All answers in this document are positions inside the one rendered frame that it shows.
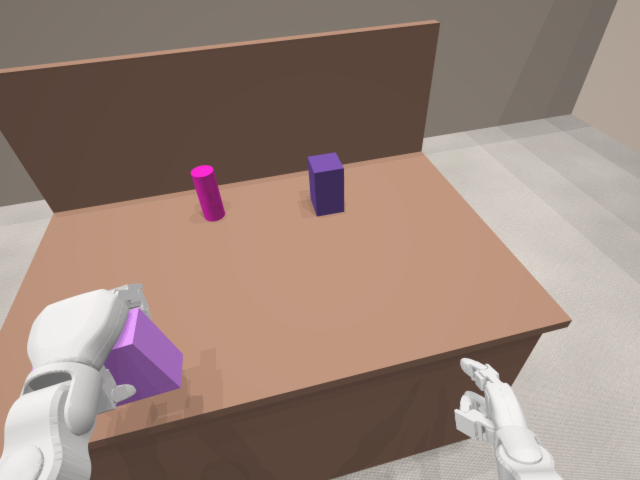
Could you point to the sponge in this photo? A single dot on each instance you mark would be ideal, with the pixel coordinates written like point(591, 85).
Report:
point(145, 358)

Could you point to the right robot forearm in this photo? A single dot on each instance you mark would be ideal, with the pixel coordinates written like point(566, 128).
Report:
point(520, 455)

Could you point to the robot left hand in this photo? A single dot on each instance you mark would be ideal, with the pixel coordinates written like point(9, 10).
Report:
point(84, 329)

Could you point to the table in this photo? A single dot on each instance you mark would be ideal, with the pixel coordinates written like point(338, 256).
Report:
point(313, 347)

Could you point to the robot right hand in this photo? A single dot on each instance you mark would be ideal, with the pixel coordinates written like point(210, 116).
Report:
point(480, 417)

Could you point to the left robot forearm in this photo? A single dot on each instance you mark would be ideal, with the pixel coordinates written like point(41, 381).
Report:
point(48, 428)

